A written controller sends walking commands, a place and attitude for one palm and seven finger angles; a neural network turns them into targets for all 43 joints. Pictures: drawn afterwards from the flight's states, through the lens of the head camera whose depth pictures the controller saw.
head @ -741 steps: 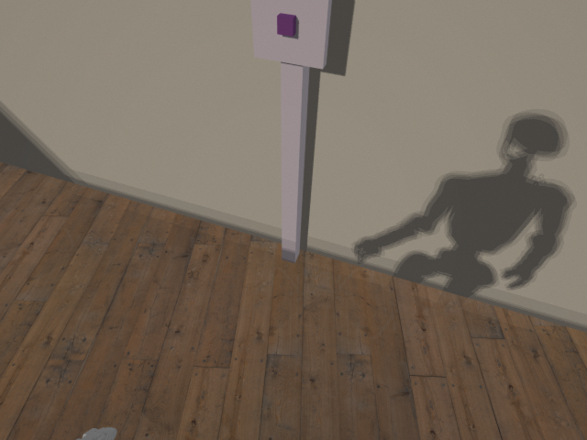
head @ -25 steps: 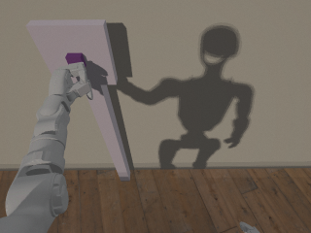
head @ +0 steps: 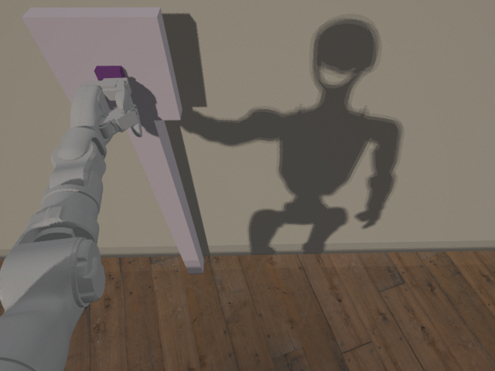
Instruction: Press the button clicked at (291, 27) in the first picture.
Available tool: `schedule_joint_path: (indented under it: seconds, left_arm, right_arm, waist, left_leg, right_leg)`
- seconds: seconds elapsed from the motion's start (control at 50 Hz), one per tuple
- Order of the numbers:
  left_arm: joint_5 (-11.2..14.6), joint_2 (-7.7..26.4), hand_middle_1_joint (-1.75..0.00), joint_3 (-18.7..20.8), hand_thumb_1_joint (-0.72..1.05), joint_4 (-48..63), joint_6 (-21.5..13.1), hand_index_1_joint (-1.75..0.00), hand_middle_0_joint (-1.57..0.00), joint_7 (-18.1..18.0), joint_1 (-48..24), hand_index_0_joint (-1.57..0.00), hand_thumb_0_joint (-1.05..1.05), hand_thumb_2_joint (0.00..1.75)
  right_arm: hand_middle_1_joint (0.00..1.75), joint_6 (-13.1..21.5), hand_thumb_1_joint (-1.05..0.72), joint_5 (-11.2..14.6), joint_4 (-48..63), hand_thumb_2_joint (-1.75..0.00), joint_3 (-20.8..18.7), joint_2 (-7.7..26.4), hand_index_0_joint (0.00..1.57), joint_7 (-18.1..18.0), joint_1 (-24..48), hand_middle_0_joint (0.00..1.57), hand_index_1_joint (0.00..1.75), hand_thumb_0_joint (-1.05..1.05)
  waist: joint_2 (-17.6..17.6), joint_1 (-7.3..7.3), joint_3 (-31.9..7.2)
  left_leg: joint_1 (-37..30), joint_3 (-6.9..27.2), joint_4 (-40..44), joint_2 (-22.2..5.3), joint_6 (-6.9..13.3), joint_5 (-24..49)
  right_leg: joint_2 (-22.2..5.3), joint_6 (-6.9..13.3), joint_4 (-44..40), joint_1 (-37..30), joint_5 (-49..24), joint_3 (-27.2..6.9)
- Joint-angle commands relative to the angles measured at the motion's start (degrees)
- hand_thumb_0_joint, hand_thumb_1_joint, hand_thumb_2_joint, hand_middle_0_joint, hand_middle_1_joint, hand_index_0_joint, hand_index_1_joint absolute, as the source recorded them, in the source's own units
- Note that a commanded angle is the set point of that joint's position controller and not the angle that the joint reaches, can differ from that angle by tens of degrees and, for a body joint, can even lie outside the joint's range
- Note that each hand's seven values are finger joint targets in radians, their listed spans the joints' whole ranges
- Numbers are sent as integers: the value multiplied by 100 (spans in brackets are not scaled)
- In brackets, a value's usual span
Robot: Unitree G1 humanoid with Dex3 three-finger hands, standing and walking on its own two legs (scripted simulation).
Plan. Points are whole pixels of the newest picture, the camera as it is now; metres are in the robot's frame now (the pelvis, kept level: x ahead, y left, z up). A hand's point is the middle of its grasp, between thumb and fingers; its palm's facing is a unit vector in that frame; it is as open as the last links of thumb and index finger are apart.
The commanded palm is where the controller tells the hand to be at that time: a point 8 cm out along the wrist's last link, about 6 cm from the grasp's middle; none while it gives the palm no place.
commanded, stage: press the button with the knuckle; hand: left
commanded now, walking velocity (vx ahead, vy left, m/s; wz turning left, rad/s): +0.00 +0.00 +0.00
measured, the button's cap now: (113, 76) +0.53 +0.20 +0.19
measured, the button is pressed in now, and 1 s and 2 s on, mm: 6 0 0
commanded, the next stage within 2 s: hold the button down briefly in 0.10 s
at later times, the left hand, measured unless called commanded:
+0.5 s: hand (133, 113) +0.48 +0.17 +0.16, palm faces +0.01 -1.00 -0.04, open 3.4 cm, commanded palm +0.48 +0.21 +0.16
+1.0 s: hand (143, 122) +0.46 +0.15 +0.16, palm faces -0.02 -1.00 -0.02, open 3.2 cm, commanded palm +0.42 +0.21 +0.16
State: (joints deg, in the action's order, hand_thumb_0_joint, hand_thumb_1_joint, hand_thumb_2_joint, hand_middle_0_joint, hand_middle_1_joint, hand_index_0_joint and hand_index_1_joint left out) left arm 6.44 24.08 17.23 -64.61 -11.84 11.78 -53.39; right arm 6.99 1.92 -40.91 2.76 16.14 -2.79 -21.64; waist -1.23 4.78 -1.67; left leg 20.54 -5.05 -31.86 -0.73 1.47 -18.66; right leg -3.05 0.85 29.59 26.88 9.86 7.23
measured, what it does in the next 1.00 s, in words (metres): stands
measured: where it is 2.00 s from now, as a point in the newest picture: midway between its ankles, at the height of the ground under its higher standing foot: outside the picture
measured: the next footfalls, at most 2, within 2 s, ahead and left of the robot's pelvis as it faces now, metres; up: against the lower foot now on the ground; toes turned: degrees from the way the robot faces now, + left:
none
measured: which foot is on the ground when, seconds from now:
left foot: down 0.00-1.00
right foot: down 0.00-1.00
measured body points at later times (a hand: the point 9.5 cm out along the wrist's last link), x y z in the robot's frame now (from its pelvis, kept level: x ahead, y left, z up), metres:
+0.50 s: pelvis -0.02 +0.00 -0.01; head +0.05 -0.01 +0.44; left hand +0.47 +0.23 +0.16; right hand +0.00 -0.27 -0.12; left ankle -0.03 +0.10 -0.73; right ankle +0.05 -0.11 -0.73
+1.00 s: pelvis +0.00 -0.01 +0.00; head +0.04 -0.02 +0.45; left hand +0.45 +0.21 +0.16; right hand +0.07 -0.27 -0.12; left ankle -0.03 +0.10 -0.73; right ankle +0.05 -0.11 -0.73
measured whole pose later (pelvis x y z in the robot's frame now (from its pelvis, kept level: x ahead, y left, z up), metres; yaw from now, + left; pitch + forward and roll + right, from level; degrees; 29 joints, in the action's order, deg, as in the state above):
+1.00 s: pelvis +0.00 -0.01 +0.00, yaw -1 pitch +7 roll +0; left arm 8.9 21.2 17.5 -53.4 -9.6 12.8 -44.8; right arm 7.0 2.5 -37.7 2.7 16.4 -2.1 -20.2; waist -2.0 3.9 -2.6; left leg 19.3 -6.0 -31.9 -1.5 0.9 -19.2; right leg -2.0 1.5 30.4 26.6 10.4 6.1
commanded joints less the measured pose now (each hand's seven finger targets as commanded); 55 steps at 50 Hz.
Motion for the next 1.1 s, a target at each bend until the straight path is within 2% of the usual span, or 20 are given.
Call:
schedule_joint_path:
  seconds: [0.0, 0.06, 0.12, 0.18, 0.28, 0.32, 0.54, 0.56, 0.58, 0.62, 0.68, 0.7, 0.72, 0.76, 0.8, 0.88, 0.92, 0.98, 1.02, 1.08]
  left_arm:
    - [73, 1063, -150, -42, 90, 1140, -405, -150, -130, -89, -3757, -130, 0, 90]
    - [61, 1190, -150, -29, 90, 968, -438, -150, -130, -113, -4036, -130, 0, 90]
    - [69, 1324, -150, 38, 90, 769, -446, -150, -130, -92, -4104, -130, 0, 90]
    - [112, 1174, -150, -116, 90, 836, -487, -150, -130, -66, -4320, -130, 0, 90]
    - [87, 1458, -150, 53, 90, 734, -532, -150, -130, -64, -4309, -130, 0, 90]
    - [89, 1357, -150, -57, 90, 772, -545, -150, -130, -35, -4369, -130, 0, 90]
    - [109, 1356, -150, -16, 90, 775, -522, -150, -130, 7, -4246, -130, 0, 90]
    - [100, 1536, -150, 165, 90, 828, -548, -150, -130, 0, -4172, -130, 0, 90]
    - [82, 1537, -150, 142, 90, 951, -564, -150, -130, 27, -4105, -130, 0, 90]
    - [101, 1233, -150, -58, 90, 991, -553, -150, -130, 68, -4000, -130, 0, 90]
    - [191, 1309, -150, 122, 90, 1080, -529, -150, -130, 86, -3624, -130, 0, 90]
    - [183, 1400, -150, 193, 90, 1169, -530, -150, -130, 104, -3426, -130, 0, 90]
    - [192, 1223, -150, 56, 90, 1344, -527, -150, -130, 130, -3433, -130, 0, 90]
    - [204, 1304, -150, 166, 90, 1577, -508, -150, -130, 136, -3060, -130, 0, 90]
    - [263, 975, -150, -64, 90, 1675, -411, -150, -130, 160, -2850, -130, 0, 90]
    - [367, 1164, -150, 268, 90, 2239, -241, -150, -130, 93, -2171, -130, 0, 90]
    - [397, 1081, -150, 291, 90, 2449, -106, -150, -130, 77, -1657, -130, 0, 90]
    - [354, 974, -150, 244, 90, 2835, 52, -150, -130, -29, -1326, -130, 0, 90]
    - [387, 1215, -150, 566, 90, 3398, 118, -150, -130, -121, -950, -130, 0, 90]
    - [440, 1094, -150, 569, 90, 3968, 275, -150, -130, -106, -377, -130, 0, 90]
  right_arm:
    - [30, 258, -90, -3, 382, -90, -282, 898, 20, -67, -456, 20, 30, 0]
    - [30, 297, -90, -17, 326, -90, -269, 954, 20, -88, -538, 20, 30, 0]
    - [30, 347, -90, -8, 289, -90, -255, 971, 20, -97, -594, 20, 30, 0]
    - [30, 399, -90, -5, 273, -90, -240, 981, 20, -101, -628, 20, 30, 0]
    - [30, 442, -90, -20, 290, -90, -230, 1016, 20, -94, -684, 20, 30, 0]
    - [30, 468, -90, -14, 274, -90, -232, 1015, 20, -93, -670, 20, 30, 0]
    - [30, 501, -90, -33, 320, -90, -246, 1024, 20, -74, -706, 20, 30, 0]
    - [30, 491, -90, -49, 343, -90, -266, 1032, 20, -63, -702, 20, 30, 0]
    - [30, 468, -90, -41, 388, -90, -264, 1011, 20, -55, -688, 20, 30, 0]
    - [30, 455, -90, -37, 405, -90, -262, 967, 20, -36, -642, 20, 30, 0]
    - [30, 423, -90, -36, 478, -90, -289, 992, 20, -25, -617, 20, 30, 0]
    - [30, 405, -90, -16, 532, -90, -298, 990, 20, -27, -564, 20, 30, 0]
    - [30, 396, -90, -12, 561, -90, -292, 953, 20, -22, -499, 20, 30, 0]
    - [30, 362, -90, -7, 632, -90, -312, 944, 20, -8, -438, 20, 30, 0]
    - [30, 331, -90, 42, 681, -90, -289, 893, 20, -8, -310, 20, 30, 0]
    - [30, 297, -90, 57, 842, -90, -305, 879, 20, -18, -120, 20, 30, 0]
    - [30, 263, -90, 81, 944, -90, -296, 846, 20, -9, 33, 20, 30, 0]
    - [30, 203, -90, 94, 1060, -90, -270, 797, 20, 1, 219, 20, 30, 0]
    - [30, 184, -90, 78, 1170, -90, -304, 779, 20, 2, 332, 20, 30, 0]
    - [30, 145, -90, 92, 1287, -90, -280, 715, 20, 4, 550, 20, 30, 0]
  waist:
    - [-193, 422, -1763]
    - [12, 527, -1717]
    - [-32, 552, -1788]
    - [-189, 618, -1805]
    - [-157, 585, -1919]
    - [-341, 620, -1841]
    - [-142, 600, -1911]
    - [-118, 533, -2041]
    - [-368, 483, -2208]
    - [-392, 485, -2026]
    - [56, 398, -2097]
    - [14, 295, -2165]
    - [-232, 320, -2144]
    - [-253, 167, -2297]
    - [-229, 195, -1925]
    - [-24, -50, -2189]
    - [44, -182, -2048]
    - [44, -257, -1831]
    - [128, -422, -2145]
    - [189, -498, -2141]
  left_leg:
    - [-264, 629, 490, -37, -30, 854]
    - [-86, 686, 502, -47, -13, 544]
    - [30, 670, 469, -38, -9, 428]
    - [-19, 691, 460, -62, -15, 317]
    - [173, 699, 421, -50, -9, 170]
    - [161, 699, 420, -50, -16, 63]
    - [291, 680, 378, -41, 4, 46]
    - [260, 670, 329, -27, 17, 194]
    - [170, 645, 325, -19, 0, 317]
    - [104, 656, 341, -23, -13, 352]
    - [138, 633, 358, -42, 18, 453]
    - [152, 597, 356, -33, 21, 515]
    - [29, 577, 370, -30, 14, 587]
    - [-84, 567, 357, -33, 10, 802]
    - [-70, 540, 419, -46, 12, 744]
    - [-230, 488, 480, -57, 19, 1096]
    - [-177, 439, 530, -60, 19, 1237]
    - [-227, 407, 623, -65, 20, 1318]
    - [-363, 356, 619, -69, 30, 1627]
    - [-472, 272, 672, -80, 27, 1960]
  right_leg:
    - [219, 67, -139, -908, -531, -567]
    - [219, 50, -152, -826, -257, -584]
    - [211, 32, -140, -847, -180, -626]
    - [215, 20, -138, -682, -57, -631]
    - [208, 15, -103, -762, 78, -666]
    - [197, 17, -124, -651, 168, -671]
    - [200, 14, -104, -757, 199, -690]
    - [207, 34, -74, -878, 69, -693]
    - [202, 42, -34, -928, -51, -697]
    - [207, 52, -40, -814, -103, -646]
    - [227, 41, -34, -1030, -215, -637]
    - [221, 51, -14, -1145, -287, -654]
    - [214, 58, -14, -1093, -370, -645]
    - [218, 90, 25, -1274, -552, -637]
    - [222, 77, -48, -1151, -527, -610]
    - [222, 94, -29, -1590, -873, -602]
    - [207, 100, -33, -1748, -1063, -603]
    - [191, 107, -66, -1825, -1148, -584]
    - [172, 101, -46, -2201, -1515, -638]
    - [147, 82, -63, -2507, -1968, -665]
